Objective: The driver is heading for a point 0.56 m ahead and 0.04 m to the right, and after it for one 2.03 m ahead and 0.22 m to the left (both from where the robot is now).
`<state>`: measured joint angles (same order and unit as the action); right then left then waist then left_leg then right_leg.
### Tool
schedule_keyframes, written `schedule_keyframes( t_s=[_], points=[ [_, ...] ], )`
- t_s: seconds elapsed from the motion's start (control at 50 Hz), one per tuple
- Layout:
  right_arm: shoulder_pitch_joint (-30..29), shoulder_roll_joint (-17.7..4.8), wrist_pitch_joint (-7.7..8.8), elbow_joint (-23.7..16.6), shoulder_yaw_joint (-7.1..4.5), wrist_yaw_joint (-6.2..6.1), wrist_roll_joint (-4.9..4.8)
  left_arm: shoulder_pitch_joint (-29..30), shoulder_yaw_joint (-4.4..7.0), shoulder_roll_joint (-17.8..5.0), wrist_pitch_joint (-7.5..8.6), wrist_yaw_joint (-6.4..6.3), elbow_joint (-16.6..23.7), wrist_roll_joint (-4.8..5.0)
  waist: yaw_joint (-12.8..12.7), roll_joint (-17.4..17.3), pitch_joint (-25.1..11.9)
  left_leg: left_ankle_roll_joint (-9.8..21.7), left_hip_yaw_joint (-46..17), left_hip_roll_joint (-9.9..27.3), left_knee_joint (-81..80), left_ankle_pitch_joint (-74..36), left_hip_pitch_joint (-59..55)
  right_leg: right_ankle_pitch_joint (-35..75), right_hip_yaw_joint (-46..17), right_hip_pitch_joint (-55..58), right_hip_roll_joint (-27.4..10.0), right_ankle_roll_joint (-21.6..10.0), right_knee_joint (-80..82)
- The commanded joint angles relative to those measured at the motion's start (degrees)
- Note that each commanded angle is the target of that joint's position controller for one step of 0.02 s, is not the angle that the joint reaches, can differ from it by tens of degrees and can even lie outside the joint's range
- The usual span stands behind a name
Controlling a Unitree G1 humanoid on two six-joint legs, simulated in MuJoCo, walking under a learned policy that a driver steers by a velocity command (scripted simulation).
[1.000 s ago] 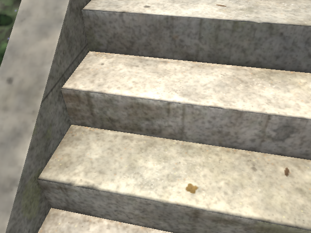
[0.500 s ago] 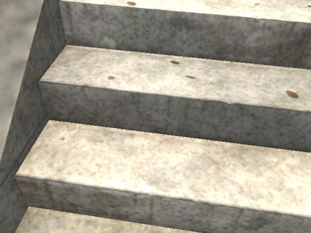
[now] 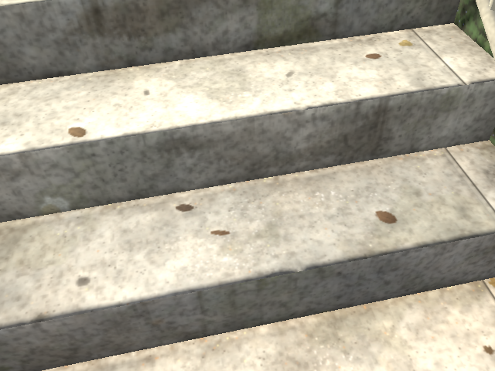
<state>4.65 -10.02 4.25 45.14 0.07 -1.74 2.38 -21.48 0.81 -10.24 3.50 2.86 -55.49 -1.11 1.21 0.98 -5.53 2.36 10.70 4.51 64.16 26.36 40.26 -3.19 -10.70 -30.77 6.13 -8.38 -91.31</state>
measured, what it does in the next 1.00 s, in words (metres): climbs: right foot 0.18 m higher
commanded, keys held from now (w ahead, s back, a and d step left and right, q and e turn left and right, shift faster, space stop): w+e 0.34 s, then w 0.08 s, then w+q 0.58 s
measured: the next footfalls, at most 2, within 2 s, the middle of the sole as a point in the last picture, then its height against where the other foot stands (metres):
right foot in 0.46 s outside the picture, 0.18 m higher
left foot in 1.02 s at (322, 227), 0.18 m higher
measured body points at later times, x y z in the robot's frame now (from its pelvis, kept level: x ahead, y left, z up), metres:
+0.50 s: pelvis +0.27 -0.12 +0.10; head +0.31 -0.11 +0.55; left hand +0.57 -0.06 +0.04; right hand +0.10 -0.28 -0.03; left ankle +0.09 +0.13 -0.61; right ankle +0.39 -0.26 -0.47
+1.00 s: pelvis +0.54 -0.18 +0.30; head +0.53 -0.20 +0.75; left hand +0.53 +0.03 +0.15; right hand +0.76 -0.35 +0.23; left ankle +0.66 -0.13 -0.25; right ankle +0.40 -0.27 -0.45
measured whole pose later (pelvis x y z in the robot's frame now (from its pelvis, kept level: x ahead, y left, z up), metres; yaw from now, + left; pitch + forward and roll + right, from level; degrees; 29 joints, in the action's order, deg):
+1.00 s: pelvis +0.54 -0.18 +0.30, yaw -3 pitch +4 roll +2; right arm -0.5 -3.7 1.1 39.7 5.0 2.0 0.0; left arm -22.4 -2.1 -8.0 1.3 -2.4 -60.9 -0.5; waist 1.1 0.8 -6.1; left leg 10.4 11.8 0.3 87.6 22.0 60.2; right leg -10.0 21.3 3.0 -7.1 0.3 -11.9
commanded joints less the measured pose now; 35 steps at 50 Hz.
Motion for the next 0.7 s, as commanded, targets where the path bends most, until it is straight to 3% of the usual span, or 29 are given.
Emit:
schedule_keyframes(
  t_s=[0.02,0.04,0.08,0.1,0.14,0.18,0.22,0.24,0.3,0.32,0.34,0.36,0.38,0.4,0.42,0.44,0.46,0.48,0.5,0.52,0.54,0.56,0.58,0.6,0.62,0.64,0.66,0.68,0.7],
  points=[
    [8.8,9.7,-0.99,10.7,2.12,0.15,0.94,10.6,-2.39,6.4,0.32,1.65,14.7,1.58,-4.3,-1.3,7.7,6.1,-32.8,15.9,-38.1,6.3,-11.4,-2.3,-0.1,-28.9,-4.9,-2.5,-32.0],
    [8.5,9.7,-0.63,12.0,1.77,0.99,0.67,7.4,-3.00,7.4,-0.23,1.65,14.6,2.89,-6.6,-0.6,9.0,3.8,-25.6,14.7,-39.3,1.8,-10.5,-2.3,-0.4,-30.3,-6.0,-3.2,-32.8],
    [8.2,5.8,-0.29,12.7,0.95,2.46,0.46,6.8,-4.36,9.0,-0.95,1.37,15.5,3.45,-8.7,-0.9,8.9,1.1,-12.8,12.4,-42.2,-6.3,-11.0,0.8,0.4,-34.0,-8.2,-2.9,-29.0],
    [7.8,5.3,-0.40,12.3,1.14,2.83,0.82,8.4,-4.48,8.2,-1.20,0.75,15.8,3.30,-8.5,-0.3,9.6,1.4,-9.1,11.4,-43.3,-8.4,-9.4,3.6,0.4,-35.5,-7.9,-1.8,-28.3],
    [6.6,0.9,-0.09,10.3,0.73,2.41,0.94,12.2,-4.47,5.4,-1.88,-0.57,18.2,2.07,-8.7,-1.6,9.5,3.8,-3.6,10.4,-46.8,-9.5,-6.7,7.7,2.3,-34.7,-8.4,2.4,-20.1],
    [11.7,-1.3,0.30,9.9,1.03,2.02,2.20,14.3,-3.62,3.6,-2.85,-2.46,17.7,1.91,-5.4,-2.5,6.6,6.1,-4.6,12.8,-47.5,-12.7,-15.5,8.5,4.1,-39.7,-7.7,5.0,-28.9],
    [20.0,-3.3,0.14,10.9,0.39,1.11,1.27,19.1,-3.26,2.9,-3.24,-3.44,19.3,1.55,-1.1,-2.5,7.6,5.5,-5.6,15.4,-47.6,-13.3,-29.3,3.6,3.2,-51.3,-9.0,5.8,-31.7],
    [22.7,-4.7,0.05,11.0,-0.38,0.79,0.79,21.7,-3.47,3.7,-3.18,-3.12,21.0,1.83,0.2,-3.8,8.3,4.7,-5.6,16.0,-47.4,-13.0,-35.6,1.3,2.2,-56.0,-10.4,5.7,-29.4],
    [29.5,-4.2,-0.89,11.8,-1.10,-0.76,0.50,31.3,-4.56,5.5,-3.28,-2.38,25.6,3.45,4.8,-6.9,11.1,4.0,-7.1,20.1,-50.5,-12.7,-49.9,-9.3,2.3,-70.1,-13.6,6.1,-33.7],
    [29.6,-4.1,-1.27,11.5,-1.30,-1.34,0.37,33.1,-4.76,5.6,-3.27,-2.11,27.0,3.66,5.1,-6.9,12.4,3.5,-6.2,20.5,-51.6,-13.0,-51.3,-11.7,2.7,-71.5,-14.9,6.4,-32.2],
    [29.5,-4.5,-1.89,10.7,-1.76,-1.83,-0.17,36.8,-5.42,5.6,-3.08,-1.57,29.2,3.75,5.8,-5.7,13.4,3.2,-3.8,18.5,-54.4,-8.2,-49.5,-12.3,7.9,-70.0,-16.3,7.4,-24.0],
    [29.2,-3.1,-2.22,11.1,-1.38,-2.63,-0.83,39.3,-6.12,6.1,-2.93,-0.98,31.9,3.71,5.1,-6.6,13.4,2.9,-3.4,17.7,-59.0,-9.8,-43.1,-9.5,9.2,-62.0,-19.1,7.0,-18.6],
    [27.4,-3.8,-2.52,11.0,-1.40,-3.15,-1.19,41.0,-6.74,6.8,-2.80,-0.23,33.5,3.23,3.9,-7.0,12.9,3.4,-1.2,17.4,-63.6,-11.8,-39.0,-7.6,11.4,-53.6,-19.9,6.5,-14.8],
    [25.2,-7.3,-3.08,10.7,-2.27,-3.04,-2.44,42.2,-8.10,7.1,-2.65,1.03,33.6,3.28,3.4,-6.2,13.2,5.6,3.3,16.2,-71.4,-14.8,-30.8,-10.9,18.3,-37.0,-19.7,5.4,2.8],
    [28.2,-8.8,-2.99,12.7,-2.30,-2.87,-4.24,45.0,-8.40,7.2,-1.47,1.67,35.0,5.35,2.1,-7.7,12.1,5.9,6.2,13.6,-70.4,-35.5,-24.4,-17.7,21.3,-16.5,-16.7,3.3,15.8],
    [34.5,-10.4,-1.62,15.5,-2.18,-1.44,-3.07,37.3,-5.80,3.8,-0.35,1.65,32.7,3.99,-0.4,-11.4,4.8,8.5,5.5,15.1,-59.4,-86.9,-27.4,-22.4,31.3,0.4,-6.4,0.6,11.6],
    [32.5,-14.1,-0.61,14.2,-2.51,-0.67,-2.72,21.5,-2.63,-1.0,-0.19,1.03,27.5,3.98,-8.0,-15.4,-3.9,7.2,2.7,15.0,-45.6,-111.1,-34.6,-19.6,27.0,11.0,-3.6,-2.5,20.3],
    [27.6,-18.8,0.81,13.1,-3.64,0.12,-3.09,8.2,0.95,-9.1,-0.70,0.16,24.0,2.65,-15.5,-20.6,-12.0,5.1,-1.4,13.0,-32.9,-111.0,-36.6,-14.8,14.5,21.2,-4.4,-4.7,30.5],
    [31.0,-11.9,2.76,10.0,-1.98,1.89,-2.37,-1.1,3.52,-17.1,-1.50,-0.79,21.6,0.44,-14.3,0.2,-24.9,0.5,-7.1,5.9,-8.4,-91.8,-13.9,-16.8,-20.0,43.8,-20.1,-13.6,42.6],
    [26.6,-9.5,4.78,12.8,-2.49,3.69,-3.21,-6.3,4.39,-20.3,-2.73,-2.77,16.9,-0.69,-13.2,12.1,-34.8,-1.6,-15.0,-6.5,20.7,-25.5,-13.1,-16.7,-45.1,44.6,-28.9,-14.2,72.1],
    [24.6,-5.1,5.45,12.5,-3.78,4.40,-5.75,-4.3,2.92,-15.4,-1.85,-1.90,14.5,-1.81,-10.3,5.9,-33.3,-0.8,-26.7,-6.6,42.2,-19.7,-6.8,-23.9,-42.4,39.8,-31.4,-9.1,73.6],
    [13.1,-1.7,4.05,5.6,-3.37,3.91,-6.32,-0.1,1.81,-11.3,-1.19,-0.75,12.1,-0.34,-8.1,4.9,-21.3,0.9,-24.2,-4.4,49.2,-20.1,1.9,-33.2,-34.1,29.5,-30.5,-4.4,70.1],
    [2.4,1.8,3.02,-0.6,-1.84,3.38,-4.51,1.5,0.38,-5.3,-0.28,-0.35,7.4,-0.19,-6.8,2.5,-8.3,4.1,-21.9,-2.6,52.1,-22.2,10.7,-35.2,-24.3,19.4,-29.0,-1.4,67.5],
    [1.4,3.1,2.49,-3.8,-0.97,3.59,-3.50,4.0,-1.32,0.9,1.08,0.23,5.1,-1.11,-3.0,1.6,-2.6,7.2,-22.4,-0.9,52.5,-24.5,12.2,-29.1,-15.3,12.5,-26.9,1.5,65.3],
    [2.8,6.4,1.94,-4.5,0.89,4.20,-3.36,6.6,-1.55,2.9,1.47,0.89,3.9,-1.45,0.8,0.3,-0.4,9.3,-23.5,-1.0,53.6,-27.2,13.8,-21.0,-6.0,9.5,-24.7,4.4,62.6],
    [5.9,7.6,1.19,-3.4,1.39,4.38,-3.77,7.7,-1.37,3.5,1.80,0.82,2.7,-1.43,2.8,0.7,0.8,9.6,-23.8,-2.1,56.0,-27.3,16.6,-15.5,-1.9,9.9,-24.9,5.8,64.9],
    [9.0,7.4,0.26,-2.1,1.58,4.40,-4.15,8.4,-2.04,5.5,1.94,0.31,2.8,-1.44,4.2,0.7,1.9,9.5,-25.0,-2.4,56.7,-28.2,18.9,-10.3,3.7,9.1,-24.7,6.8,65.4],
    [11.3,6.5,-0.89,-1.2,1.75,4.05,-4.51,9.1,-2.44,5.2,1.76,-0.02,2.9,-1.60,5.5,2.2,3.4,8.5,-23.8,-2.5,53.9,-26.6,21.9,-6.9,10.0,8.7,-23.7,7.3,67.2],
    [12.6,5.6,-1.85,0.0,1.70,3.76,-4.33,9.2,-3.34,6.2,1.64,-0.25,2.7,-2.58,5.9,1.6,3.7,8.0,-21.7,-4.0,58.3,-28.1,23.9,-4.3,14.2,7.9,-23.3,7.6,68.2]
  ],
)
